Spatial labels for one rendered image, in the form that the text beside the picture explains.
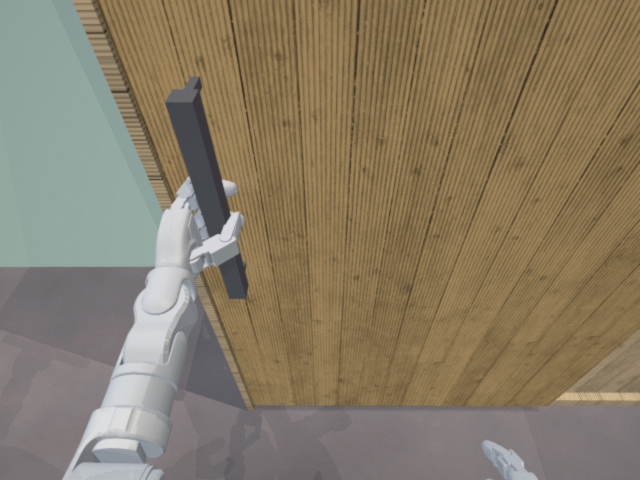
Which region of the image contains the left robot hand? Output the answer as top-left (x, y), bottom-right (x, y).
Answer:
top-left (155, 177), bottom-right (245, 281)

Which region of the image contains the handle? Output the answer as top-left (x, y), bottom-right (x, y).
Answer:
top-left (165, 76), bottom-right (248, 299)

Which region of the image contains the robot left forearm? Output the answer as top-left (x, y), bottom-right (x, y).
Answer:
top-left (62, 266), bottom-right (198, 480)

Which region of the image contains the right robot hand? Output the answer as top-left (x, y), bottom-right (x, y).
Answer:
top-left (482, 440), bottom-right (538, 480)

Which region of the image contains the wardrobe door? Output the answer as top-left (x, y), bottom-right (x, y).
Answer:
top-left (566, 329), bottom-right (640, 392)
top-left (95, 0), bottom-right (640, 406)

